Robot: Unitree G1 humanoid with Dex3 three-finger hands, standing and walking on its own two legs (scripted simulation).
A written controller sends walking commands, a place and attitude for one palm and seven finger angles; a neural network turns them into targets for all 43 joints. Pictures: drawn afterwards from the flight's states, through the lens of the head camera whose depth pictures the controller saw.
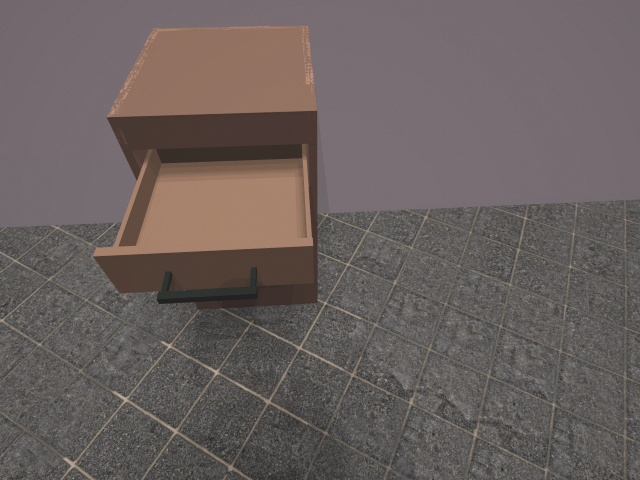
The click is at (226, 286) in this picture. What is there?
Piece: drawer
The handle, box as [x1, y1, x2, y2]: [156, 267, 257, 303]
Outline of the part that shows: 256,268 251,267 249,287 178,291 168,290 171,273 170,271 165,272 161,290 158,292 156,299 159,303 257,298 257,290 255,285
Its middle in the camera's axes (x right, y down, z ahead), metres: -0.21 +0.09 +0.71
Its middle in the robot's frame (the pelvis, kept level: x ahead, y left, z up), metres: +0.45 +0.23 -0.13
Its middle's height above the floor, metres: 0.65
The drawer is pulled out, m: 0.30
